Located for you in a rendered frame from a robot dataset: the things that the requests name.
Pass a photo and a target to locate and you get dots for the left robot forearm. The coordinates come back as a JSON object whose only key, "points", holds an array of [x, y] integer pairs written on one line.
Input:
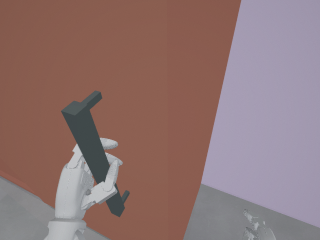
{"points": [[66, 229]]}

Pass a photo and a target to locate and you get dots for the handle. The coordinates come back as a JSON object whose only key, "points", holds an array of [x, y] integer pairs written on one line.
{"points": [[82, 126]]}

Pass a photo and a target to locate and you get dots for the left robot hand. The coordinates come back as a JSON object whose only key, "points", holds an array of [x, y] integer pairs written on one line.
{"points": [[71, 201]]}

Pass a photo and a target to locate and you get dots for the wardrobe door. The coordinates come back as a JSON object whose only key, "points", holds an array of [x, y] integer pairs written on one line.
{"points": [[54, 52], [6, 169]]}

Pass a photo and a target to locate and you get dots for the right robot hand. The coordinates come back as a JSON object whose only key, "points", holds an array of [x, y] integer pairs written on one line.
{"points": [[262, 232]]}

